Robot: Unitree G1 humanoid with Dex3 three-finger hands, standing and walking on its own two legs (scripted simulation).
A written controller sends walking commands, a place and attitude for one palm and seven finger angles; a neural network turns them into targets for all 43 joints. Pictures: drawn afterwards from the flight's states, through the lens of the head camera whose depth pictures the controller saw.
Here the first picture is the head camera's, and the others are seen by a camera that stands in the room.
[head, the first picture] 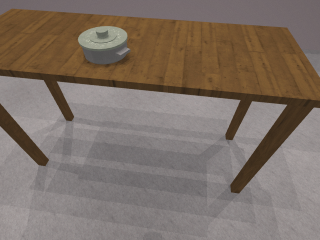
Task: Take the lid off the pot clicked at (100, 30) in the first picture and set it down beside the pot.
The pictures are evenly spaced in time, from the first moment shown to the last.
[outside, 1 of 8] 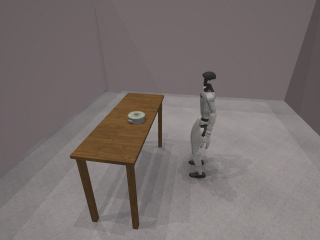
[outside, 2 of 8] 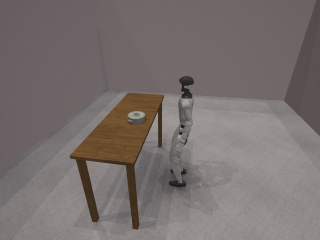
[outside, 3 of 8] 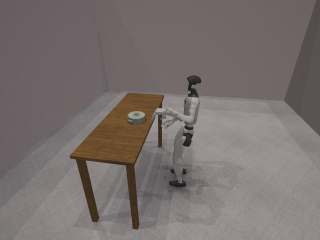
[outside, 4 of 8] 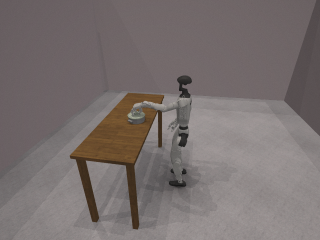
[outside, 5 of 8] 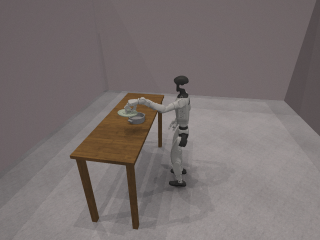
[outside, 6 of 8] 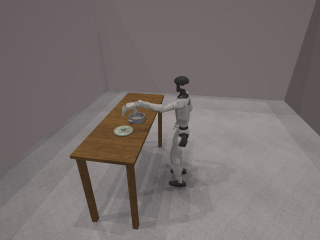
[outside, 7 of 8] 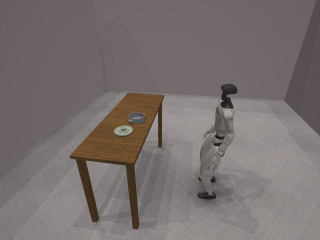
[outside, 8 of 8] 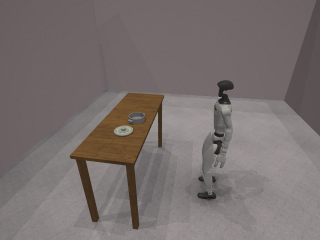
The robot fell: no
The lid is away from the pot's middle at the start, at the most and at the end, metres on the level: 0.00 0.25 0.25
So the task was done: yes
